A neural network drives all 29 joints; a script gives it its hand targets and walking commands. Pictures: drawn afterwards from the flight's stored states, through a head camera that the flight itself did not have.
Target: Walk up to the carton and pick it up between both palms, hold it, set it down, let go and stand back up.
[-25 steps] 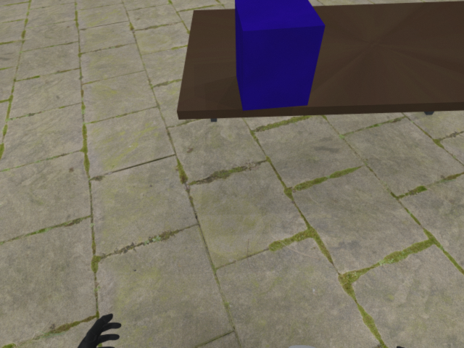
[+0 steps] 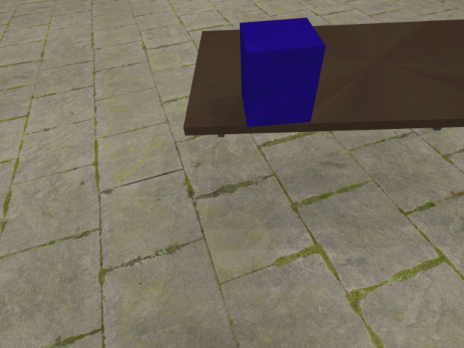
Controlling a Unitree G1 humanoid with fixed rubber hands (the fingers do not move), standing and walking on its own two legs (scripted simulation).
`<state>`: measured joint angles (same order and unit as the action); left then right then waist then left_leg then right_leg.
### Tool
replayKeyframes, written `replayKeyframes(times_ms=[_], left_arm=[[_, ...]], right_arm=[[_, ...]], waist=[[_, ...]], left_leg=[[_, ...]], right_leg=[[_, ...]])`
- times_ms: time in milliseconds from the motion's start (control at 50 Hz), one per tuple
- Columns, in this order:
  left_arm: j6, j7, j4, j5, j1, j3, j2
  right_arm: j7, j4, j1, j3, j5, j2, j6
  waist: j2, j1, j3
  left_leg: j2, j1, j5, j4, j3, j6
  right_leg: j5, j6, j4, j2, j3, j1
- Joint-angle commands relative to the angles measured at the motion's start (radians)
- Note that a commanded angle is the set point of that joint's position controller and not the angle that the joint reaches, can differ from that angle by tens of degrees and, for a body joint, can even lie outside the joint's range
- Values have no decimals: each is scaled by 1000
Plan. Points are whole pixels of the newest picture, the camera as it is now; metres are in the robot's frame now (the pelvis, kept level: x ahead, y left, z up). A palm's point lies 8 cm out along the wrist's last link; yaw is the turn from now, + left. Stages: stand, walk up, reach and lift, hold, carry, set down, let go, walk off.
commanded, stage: walk up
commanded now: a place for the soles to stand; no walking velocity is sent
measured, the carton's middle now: (276, 73) +0.88 -0.08 +0.01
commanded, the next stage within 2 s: none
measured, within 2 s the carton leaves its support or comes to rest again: neither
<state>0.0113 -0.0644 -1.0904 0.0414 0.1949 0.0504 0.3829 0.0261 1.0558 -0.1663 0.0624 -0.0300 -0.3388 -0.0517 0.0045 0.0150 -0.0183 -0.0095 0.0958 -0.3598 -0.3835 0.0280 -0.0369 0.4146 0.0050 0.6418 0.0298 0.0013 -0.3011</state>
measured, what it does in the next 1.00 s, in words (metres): walks ahead: right foot, then left foot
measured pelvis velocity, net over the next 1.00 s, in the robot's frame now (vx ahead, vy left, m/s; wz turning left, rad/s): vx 0.35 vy -0.07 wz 0.08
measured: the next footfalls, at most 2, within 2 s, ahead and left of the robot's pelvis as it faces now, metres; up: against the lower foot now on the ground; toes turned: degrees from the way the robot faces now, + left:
right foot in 0.18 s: +0.18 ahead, -0.18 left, +0.00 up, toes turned -4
left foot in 0.78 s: +0.39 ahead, +0.05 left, +0.00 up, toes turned +8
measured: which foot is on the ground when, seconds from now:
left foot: down 0.00-0.20, up 0.22-0.76, down 0.78-1.00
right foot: up 0.00-0.16, down 0.18-0.84, up 0.86-1.00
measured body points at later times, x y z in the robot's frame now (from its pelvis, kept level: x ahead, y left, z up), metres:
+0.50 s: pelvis +0.14 -0.11 +0.00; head +0.13 -0.13 +0.45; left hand +0.16 +0.21 -0.11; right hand +0.19 -0.43 -0.13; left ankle +0.18 +0.04 -0.68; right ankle +0.14 -0.18 -0.75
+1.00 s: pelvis +0.35 -0.07 -0.01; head +0.36 -0.05 +0.44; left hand +0.38 +0.25 -0.13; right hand +0.46 -0.36 -0.10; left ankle +0.35 +0.05 -0.75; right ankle +0.32 -0.23 -0.64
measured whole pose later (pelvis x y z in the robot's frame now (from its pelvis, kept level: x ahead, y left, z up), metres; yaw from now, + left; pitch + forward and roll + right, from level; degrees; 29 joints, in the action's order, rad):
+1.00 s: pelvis +0.35 -0.07 -0.01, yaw +5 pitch -5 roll -1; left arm -0.02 -0.04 -0.83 -0.02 0.33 0.05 0.41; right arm 0.00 0.78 -0.27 0.06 0.00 -0.33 -0.08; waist 0.04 -0.01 -0.12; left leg -0.03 0.17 -0.25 -0.50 0.05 -0.02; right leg 0.39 0.05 1.23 0.01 -0.07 -0.42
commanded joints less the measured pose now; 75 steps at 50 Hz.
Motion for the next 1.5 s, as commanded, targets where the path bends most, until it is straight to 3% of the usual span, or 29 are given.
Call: replayKeyframes(times_ms=[0, 40, 80, 120, 140, 160, 180, 200, 220, 260, 300, 440, 520, 620, 700, 740, 760, 780, 800, 840, 900, 1000, 1120, 1160, 1180, 1200, 1240, 1340, 1480], left_arm=[[-55, -19, 201, -15, -146, 64, 202], [-44, -25, 212, -5, -130, 61, 173], [-41, -33, 205, -15, -47, 75, 176], [-49, -16, 98, -18, 181, 111, 239], [-54, 3, 70, -6, 291, 127, 292], [-59, 16, 84, 4, 333, 150, 360], [-59, 20, 157, 8, 210, 141, 391], [-47, 18, 185, -8, 103, 144, 395], [-53, 20, 231, -9, 63, 148, 413], [-71, 28, 240, -16, 38, 129, 321], [-81, 31, 244, -36, 16, 114, 266], [-109, 40, 272, -32, 88, 99, 248], [-109, 40, 264, -32, 186, 97, 243], [-88, 37, 291, -23, 156, 94, 243], [-75, 38, 292, -30, 183, 77, 231], [-68, 44, 325, -40, 171, 54, 190], [-60, 44, 337, -50, 209, 37, 141], [-60, 45, 342, -56, 251, 40, 135], [-45, 62, 340, -49, 202, 61, 254], [-52, 58, 336, -44, 139, 60, 274], [-55, 37, 324, -66, 222, 65, 190], [-53, 6, 361, -56, 177, 52, 140], [-74, 31, 285, -36, 160, 53, 157], [-89, 48, 245, -23, 197, 79, 219], [-94, 57, 255, -18, 205, 91, 278], [-94, 65, 277, -19, 179, 75, 280], [-73, 72, 299, -31, 51, 72, 284], [-40, 79, 296, -16, -2, 59, 254], [-28, 83, 300, -41, -103, 43, 232]], right_arm=[[-23, -111, -24, 93, -8, -328, -31], [-23, -123, -38, 95, -13, -317, -32], [-14, -160, 42, 99, 0, -355, -31], [-13, -187, 89, 75, 1, -285, -15], [-13, -197, 55, 59, -3, -239, -7], [-8, -206, -14, 34, -1, -173, -4], [-9, -201, -80, 39, 9, -208, 8], [-8, -164, -131, 72, 11, -305, 23], [-8, -164, -148, 71, 23, -316, 22], [-3, -123, -142, 75, 35, -314, 16], [-2, -122, -216, 70, 37, -281, 12], [22, -182, -143, 69, 14, -275, 12], [17, -243, -19, 54, 8, -262, -2], [17, -272, -19, 46, 5, -243, -6], [0, -262, -89, 62, 0, -233, -25], [-20, -212, -325, 92, -11, -286, -34], [-29, -219, -370, 116, -24, -340, -35], [-41, -240, -400, 124, -16, -389, -37], [-44, -254, -328, 138, 22, -409, -29], [-43, -294, -232, 109, 36, -345, -31], [-48, -308, -221, 81, 38, -263, -49], [-30, -348, -110, 71, 27, -276, -61], [-25, -344, -48, 51, 35, -278, -16], [-25, -328, -104, 33, 48, -207, 1], [-25, -324, -170, 11, 56, -152, 7], [-28, -303, -222, -3, 49, -153, 26], [-43, -264, -243, 18, 58, -223, 48], [-40, -204, -181, 25, 45, -247, 61], [-35, -115, -188, 32, 16, -236, 52]], waist=[[-76, -54, -61], [-150, -59, -46], [-186, 11, -77], [-43, 113, -26], [153, 155, 38], [358, 167, 21], [288, 96, -12], [191, 47, -87], [254, 47, -149], [94, -3, -123], [108, -36, -103], [18, -7, -135], [-19, 71, -141], [150, 62, -100], [84, 16, -80], [-23, -108, 82], [-207, -133, 146], [-252, -126, 171], [-183, -118, 134], [-68, -90, -26], [-64, -44, -57], [-218, -8, -131], [-157, -2, -26], [40, 31, 100], [213, 33, 119], [192, 19, 114], [284, -9, 129], [298, -9, 164], [126, -66, 96]], left_leg=[[-283, -220, 80, 165, -265, -185], [-235, -189, 98, 111, -176, -164], [-223, 124, -102, 121, -130, -132], [-127, 365, -157, -134, -46, -67], [-52, 488, -243, -351, 2, -45], [79, 579, -292, -634, 0, -10], [103, 547, -236, -774, -83, 9], [50, 468, -187, -820, -111, -5], [18, 513, -185, -815, -130, -11], [-18, 442, -10, -784, -185, -16], [-42, 386, 101, -730, -179, 0], [-44, 514, 207, -527, -135, 51], [-60, 570, 158, -367, -131, 39], [-76, 431, 178, -232, -16, 24], [11, 198, 171, -138, 83, -9], [0, -149, 232, -105, 28, -68], [-152, -324, 100, -54, -214, -125], [-404, -401, 162, 35, -683, -216], [-506, -297, 117, 71, -777, -309], [-428, -105, 282, 91, -529, -284], [-272, -33, 765, 12, -140, -171], [-175, 108, 637, 59, 21, -171], [-171, 223, 404, -147, 35, -131], [-105, 303, 148, -377, 35, -69], [-26, 352, -41, -527, 85, -28], [31, 338, -223, -601, 10, -9], [-21, 263, -274, -617, -64, 25], [-17, 251, -242, -499, -53, 28], [-4, 80, 69, -250, 2, 5]], right_leg=[[-25, 4, 59, 76, -37, -332], [-39, -9, 36, 65, 2, -287], [-134, 11, -55, 73, 17, 6], [-233, 8, -104, 30, 11, 359], [-81, 27, -149, 49, -54, 485], [211, 47, -314, 173, -311, 436], [576, 94, -554, 335, -662, 255], [700, 66, -608, 340, -678, 105], [605, 111, -582, 349, -677, 101], [354, 52, -554, 264, -461, 63], [173, 23, -512, 207, -243, 54], [43, 95, -532, 210, -152, 186], [-153, 134, -484, 254, -175, 341], [-448, 128, -375, 178, -2, 355], [-719, 120, -140, 162, 17, 237], [-671, 81, 223, 71, 95, 91], [-314, 52, 431, -6, 63, -108], [118, 21, 586, -142, -6, -315], [160, 60, 703, -48, -96, -331], [80, 52, 679, 29, -133, -317], [-69, 42, 589, 14, -151, -225], [-223, -10, 251, 49, -23, -160], [-487, -5, -90, 31, 37, 150], [-536, 25, -120, 42, -34, 359], [-645, 59, -164, 145, -153, 360], [-602, 114, -240, 270, -378, 275], [-464, 232, -235, 328, -444, 191], [-2, 145, -272, 196, -262, 128], [-203, 148, -188, 232, -179, -81]])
